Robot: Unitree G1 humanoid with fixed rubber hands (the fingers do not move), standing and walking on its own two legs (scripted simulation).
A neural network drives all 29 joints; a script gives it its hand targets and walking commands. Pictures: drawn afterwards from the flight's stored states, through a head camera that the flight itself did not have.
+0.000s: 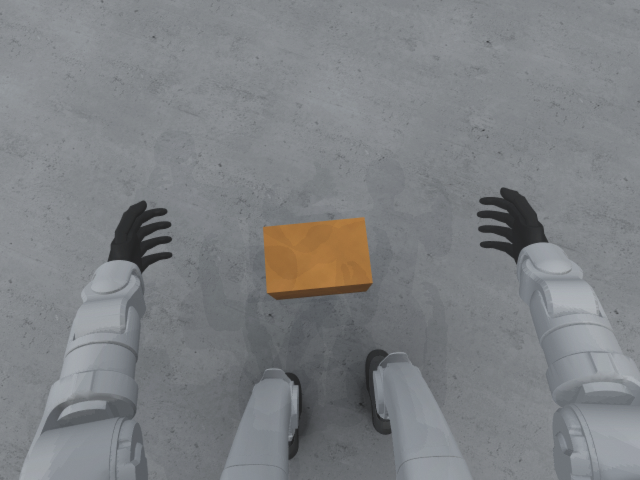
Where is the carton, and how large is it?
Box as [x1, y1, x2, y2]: [263, 217, 372, 299]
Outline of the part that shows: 364,218 361,217 263,227 267,293 276,299 366,290 372,281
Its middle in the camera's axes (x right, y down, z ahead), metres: -0.01 +0.06 +1.02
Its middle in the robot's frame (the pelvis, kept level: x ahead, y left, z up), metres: +0.47 +0.03 -0.61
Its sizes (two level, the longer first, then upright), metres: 0.252 0.164 0.174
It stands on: the floor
